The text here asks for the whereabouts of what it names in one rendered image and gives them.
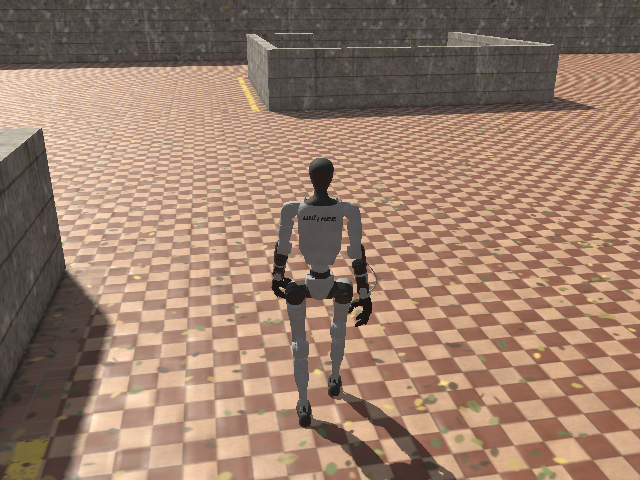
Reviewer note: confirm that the robot head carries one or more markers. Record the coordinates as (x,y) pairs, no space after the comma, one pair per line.
(321,174)

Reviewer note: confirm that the left robot hand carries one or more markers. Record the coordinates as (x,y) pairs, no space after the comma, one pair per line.
(276,284)

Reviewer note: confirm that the right robot upper arm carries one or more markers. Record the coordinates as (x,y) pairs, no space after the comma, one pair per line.
(354,226)

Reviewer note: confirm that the robot right shin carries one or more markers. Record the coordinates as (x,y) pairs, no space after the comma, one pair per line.
(337,353)

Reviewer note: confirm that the left robot upper arm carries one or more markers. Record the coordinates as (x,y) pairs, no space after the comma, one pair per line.
(289,211)

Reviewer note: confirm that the left robot forearm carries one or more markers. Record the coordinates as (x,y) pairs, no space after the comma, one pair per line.
(279,264)

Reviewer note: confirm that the right robot hand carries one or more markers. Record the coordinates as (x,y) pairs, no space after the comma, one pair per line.
(367,310)

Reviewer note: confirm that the right robot forearm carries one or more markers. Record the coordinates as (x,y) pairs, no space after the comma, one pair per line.
(361,276)

